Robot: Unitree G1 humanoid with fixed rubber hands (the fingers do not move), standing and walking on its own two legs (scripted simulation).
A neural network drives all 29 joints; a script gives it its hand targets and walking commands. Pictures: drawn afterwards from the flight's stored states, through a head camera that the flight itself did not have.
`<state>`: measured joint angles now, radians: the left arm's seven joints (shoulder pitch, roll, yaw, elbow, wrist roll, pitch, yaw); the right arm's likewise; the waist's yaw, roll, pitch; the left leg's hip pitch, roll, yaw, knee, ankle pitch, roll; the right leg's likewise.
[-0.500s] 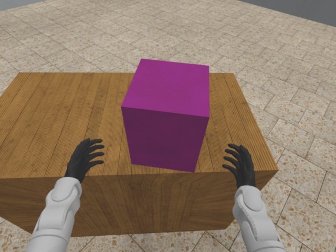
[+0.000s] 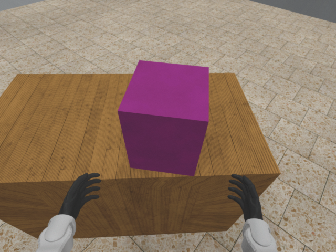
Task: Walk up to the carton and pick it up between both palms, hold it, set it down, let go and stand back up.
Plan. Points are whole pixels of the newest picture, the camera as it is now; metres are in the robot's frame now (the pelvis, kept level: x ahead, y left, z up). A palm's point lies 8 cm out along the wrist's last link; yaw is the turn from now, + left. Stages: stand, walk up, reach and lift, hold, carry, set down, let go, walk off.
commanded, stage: set down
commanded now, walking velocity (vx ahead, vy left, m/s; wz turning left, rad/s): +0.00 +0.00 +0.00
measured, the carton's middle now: (167, 120) +0.46 +0.03 +0.03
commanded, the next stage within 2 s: let go in 0.94 s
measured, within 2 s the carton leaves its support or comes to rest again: neither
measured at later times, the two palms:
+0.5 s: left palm (75, 228) +0.18 +0.24 -0.04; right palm (260, 232) +0.18 -0.20 -0.05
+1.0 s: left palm (79, 247) +0.15 +0.23 -0.08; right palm (268, 249) +0.15 -0.22 -0.08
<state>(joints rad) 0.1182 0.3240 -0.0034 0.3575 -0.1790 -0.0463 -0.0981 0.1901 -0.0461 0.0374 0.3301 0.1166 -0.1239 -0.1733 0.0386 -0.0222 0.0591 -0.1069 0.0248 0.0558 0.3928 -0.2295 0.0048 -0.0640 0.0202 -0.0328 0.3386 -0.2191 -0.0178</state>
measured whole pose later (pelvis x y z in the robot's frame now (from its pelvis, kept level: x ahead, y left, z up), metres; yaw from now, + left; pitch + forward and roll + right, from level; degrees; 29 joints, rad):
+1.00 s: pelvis -0.01 -0.01 +0.00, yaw +0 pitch -4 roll +0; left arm 0.19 0.23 0.01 0.55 -0.02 0.10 -0.01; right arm 0.17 -0.14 -0.02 0.72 -0.01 -0.17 0.00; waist 0.02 -0.02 0.07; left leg -0.09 0.03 0.05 0.36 -0.20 -0.01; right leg -0.07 0.02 -0.03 0.34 -0.21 -0.03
